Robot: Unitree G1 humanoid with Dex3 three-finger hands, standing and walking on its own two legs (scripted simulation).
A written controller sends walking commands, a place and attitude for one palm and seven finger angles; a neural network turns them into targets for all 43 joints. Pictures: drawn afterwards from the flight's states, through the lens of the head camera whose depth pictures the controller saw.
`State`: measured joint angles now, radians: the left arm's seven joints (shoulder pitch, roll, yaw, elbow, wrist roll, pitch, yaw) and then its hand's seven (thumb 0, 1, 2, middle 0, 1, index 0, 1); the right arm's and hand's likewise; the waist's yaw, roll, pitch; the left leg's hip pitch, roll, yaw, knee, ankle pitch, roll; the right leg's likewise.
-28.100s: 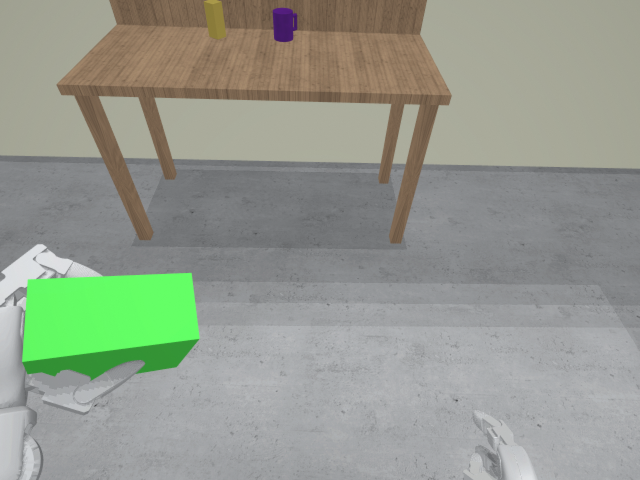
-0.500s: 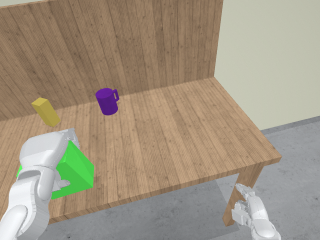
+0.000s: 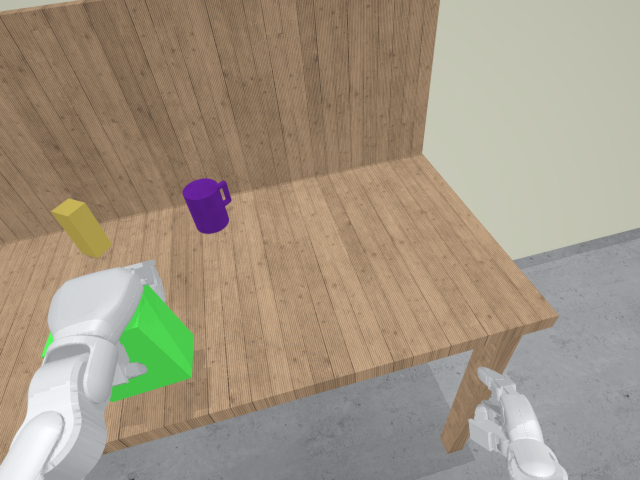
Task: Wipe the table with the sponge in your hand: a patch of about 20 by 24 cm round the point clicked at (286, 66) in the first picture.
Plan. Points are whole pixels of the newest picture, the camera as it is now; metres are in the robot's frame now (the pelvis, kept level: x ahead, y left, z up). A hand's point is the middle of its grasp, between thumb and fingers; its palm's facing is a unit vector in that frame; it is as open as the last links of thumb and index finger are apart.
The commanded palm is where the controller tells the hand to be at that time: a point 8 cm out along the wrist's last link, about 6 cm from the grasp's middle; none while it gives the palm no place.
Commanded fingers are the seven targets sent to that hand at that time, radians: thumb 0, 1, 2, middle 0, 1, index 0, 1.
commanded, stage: move the sponge above the wiping area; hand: left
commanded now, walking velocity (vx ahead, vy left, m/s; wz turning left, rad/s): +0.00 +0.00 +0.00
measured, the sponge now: (137, 352) +0.22 +0.29 +0.05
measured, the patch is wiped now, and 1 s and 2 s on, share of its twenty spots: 0.00 0.00 0.00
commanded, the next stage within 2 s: none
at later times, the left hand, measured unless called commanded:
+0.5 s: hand (139, 328) +0.24 +0.28 +0.08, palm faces +0.01 -0.10 -1.00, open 10.2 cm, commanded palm +0.21 +0.27 +0.15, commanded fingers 0.00 0.10 1.30 -1.20 -1.60 -1.20 -1.60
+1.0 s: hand (151, 320) +0.26 +0.28 +0.07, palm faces -0.02 -0.09 -1.00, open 10.2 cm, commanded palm +0.23 +0.27 +0.14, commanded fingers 0.00 0.10 1.30 -1.20 -1.60 -1.20 -1.60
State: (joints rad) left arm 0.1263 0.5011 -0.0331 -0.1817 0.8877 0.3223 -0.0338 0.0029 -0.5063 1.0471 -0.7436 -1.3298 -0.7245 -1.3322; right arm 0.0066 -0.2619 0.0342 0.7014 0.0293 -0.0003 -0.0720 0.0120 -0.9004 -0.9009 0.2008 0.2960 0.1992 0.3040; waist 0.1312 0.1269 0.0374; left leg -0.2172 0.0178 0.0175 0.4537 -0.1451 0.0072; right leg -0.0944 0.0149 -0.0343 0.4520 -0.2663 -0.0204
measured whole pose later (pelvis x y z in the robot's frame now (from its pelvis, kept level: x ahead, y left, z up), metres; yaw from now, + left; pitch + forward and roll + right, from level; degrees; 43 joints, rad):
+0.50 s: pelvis +0.00 +0.00 +0.00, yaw +1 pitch -4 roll -1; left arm 0.08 0.46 -0.11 -0.11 0.93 0.36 -0.01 0.00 -0.51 1.05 -0.74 -1.33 -0.72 -1.33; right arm 0.00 -0.25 0.04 0.71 0.03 0.02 -0.06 0.01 -0.90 -0.90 0.20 0.30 0.20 0.30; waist 0.14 0.12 0.03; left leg -0.23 0.01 0.01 0.45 -0.14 0.01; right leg -0.10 0.01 -0.04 0.45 -0.27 -0.01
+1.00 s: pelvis +0.01 +0.00 +0.00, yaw +0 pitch -3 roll -1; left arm 0.03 0.45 -0.08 0.02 0.93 0.30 0.02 0.00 -0.51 1.05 -0.75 -1.33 -0.73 -1.33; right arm 0.05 -0.26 0.02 0.72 0.04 0.01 -0.07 0.01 -0.90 -0.90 0.20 0.30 0.20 0.30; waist 0.11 0.11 0.02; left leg -0.26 0.02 0.01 0.47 -0.16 0.01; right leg -0.13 0.02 -0.04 0.45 -0.28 -0.02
